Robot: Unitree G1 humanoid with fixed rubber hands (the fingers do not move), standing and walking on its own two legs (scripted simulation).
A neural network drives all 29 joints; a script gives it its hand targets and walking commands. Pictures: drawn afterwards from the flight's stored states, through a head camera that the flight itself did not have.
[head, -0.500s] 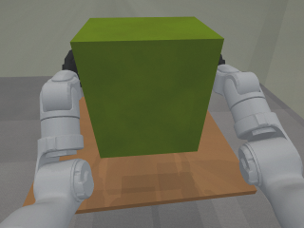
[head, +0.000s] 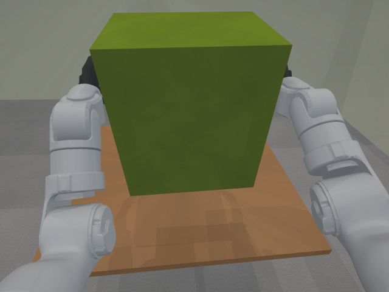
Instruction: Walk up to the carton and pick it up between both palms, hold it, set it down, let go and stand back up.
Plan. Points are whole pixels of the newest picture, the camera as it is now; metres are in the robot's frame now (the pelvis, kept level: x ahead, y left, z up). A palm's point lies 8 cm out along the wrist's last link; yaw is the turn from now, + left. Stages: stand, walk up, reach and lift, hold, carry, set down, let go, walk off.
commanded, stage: hold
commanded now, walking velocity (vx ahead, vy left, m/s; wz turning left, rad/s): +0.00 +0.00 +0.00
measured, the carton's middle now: (189, 107) +0.38 +0.00 +0.26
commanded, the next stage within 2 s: none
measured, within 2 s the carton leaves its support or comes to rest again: neither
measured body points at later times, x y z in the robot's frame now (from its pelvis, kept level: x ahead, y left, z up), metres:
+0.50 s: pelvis +0.00 -0.01 +0.00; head -0.09 +0.00 +0.44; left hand +0.38 +0.18 +0.31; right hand +0.39 -0.18 +0.31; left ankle +0.03 +0.11 -0.75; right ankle +0.00 -0.10 -0.75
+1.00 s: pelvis +0.00 +0.00 +0.00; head -0.09 +0.01 +0.44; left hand +0.37 +0.18 +0.30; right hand +0.38 -0.17 +0.30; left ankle +0.03 +0.11 -0.75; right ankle +0.00 -0.10 -0.75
